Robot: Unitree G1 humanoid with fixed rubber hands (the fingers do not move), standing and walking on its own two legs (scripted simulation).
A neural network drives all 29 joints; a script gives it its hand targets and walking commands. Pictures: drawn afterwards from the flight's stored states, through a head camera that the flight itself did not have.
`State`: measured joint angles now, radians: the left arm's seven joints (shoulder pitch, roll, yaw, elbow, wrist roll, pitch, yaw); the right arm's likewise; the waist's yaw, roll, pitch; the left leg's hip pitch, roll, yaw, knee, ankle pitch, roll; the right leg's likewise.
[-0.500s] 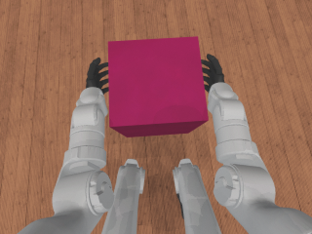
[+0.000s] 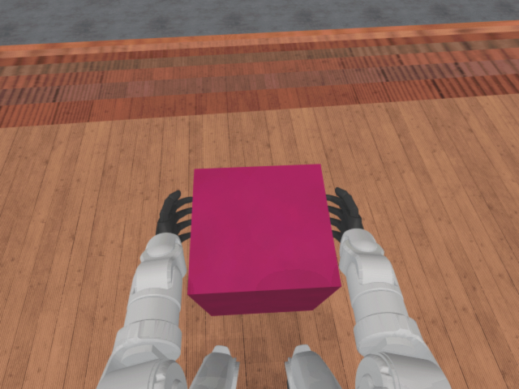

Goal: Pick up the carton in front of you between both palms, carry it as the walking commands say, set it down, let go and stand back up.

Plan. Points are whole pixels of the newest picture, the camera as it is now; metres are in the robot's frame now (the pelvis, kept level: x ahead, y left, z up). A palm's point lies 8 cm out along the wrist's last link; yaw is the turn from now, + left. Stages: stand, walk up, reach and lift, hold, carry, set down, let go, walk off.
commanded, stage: reach and lift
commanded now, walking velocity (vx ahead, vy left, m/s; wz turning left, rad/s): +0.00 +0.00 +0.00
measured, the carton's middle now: (260, 247) +0.37 +0.00 -0.10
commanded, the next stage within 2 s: hold in 1.48 s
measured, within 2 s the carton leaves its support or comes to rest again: neither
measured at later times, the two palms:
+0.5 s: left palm (142, 225) +0.32 +0.15 +0.10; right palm (388, 222) +0.32 -0.15 +0.10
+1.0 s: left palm (139, 222) +0.32 +0.15 +0.11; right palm (390, 219) +0.32 -0.15 +0.11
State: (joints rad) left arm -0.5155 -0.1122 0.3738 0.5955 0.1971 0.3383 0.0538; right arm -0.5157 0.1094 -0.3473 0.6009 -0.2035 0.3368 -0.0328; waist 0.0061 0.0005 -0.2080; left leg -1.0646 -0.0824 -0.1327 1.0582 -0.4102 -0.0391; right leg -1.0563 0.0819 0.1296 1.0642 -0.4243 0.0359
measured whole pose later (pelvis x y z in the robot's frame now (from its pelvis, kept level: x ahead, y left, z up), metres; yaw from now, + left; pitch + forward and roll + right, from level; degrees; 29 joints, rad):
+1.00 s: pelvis +0.02 +0.00 +0.09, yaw +0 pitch -3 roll +0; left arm -0.31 -0.16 0.30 0.36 0.29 0.63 0.00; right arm -0.30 0.16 -0.28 0.36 -0.29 0.63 0.02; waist 0.00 0.00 0.00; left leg -0.17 -0.04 -0.14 0.44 -0.21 -0.02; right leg -0.16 0.04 0.14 0.44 -0.22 0.02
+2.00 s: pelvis +0.02 +0.00 +0.09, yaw +0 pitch -7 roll +0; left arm -0.29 -0.16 0.26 0.26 0.29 0.75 0.00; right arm -0.29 0.16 -0.24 0.25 -0.28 0.75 0.02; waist 0.00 0.00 0.01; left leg -0.07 -0.04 -0.13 0.38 -0.19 -0.02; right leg -0.06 0.03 0.14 0.38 -0.20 0.02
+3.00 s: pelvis +0.19 +0.00 +0.07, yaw -1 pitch +6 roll +1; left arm -0.12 -0.13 0.08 -0.35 0.10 1.18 0.11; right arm -0.12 0.13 -0.11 -0.35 -0.08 1.18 -0.09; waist 0.03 -0.05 -0.12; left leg -0.41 0.00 0.18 0.58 -0.32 0.02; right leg -0.11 -0.08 -0.05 0.51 -0.47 0.03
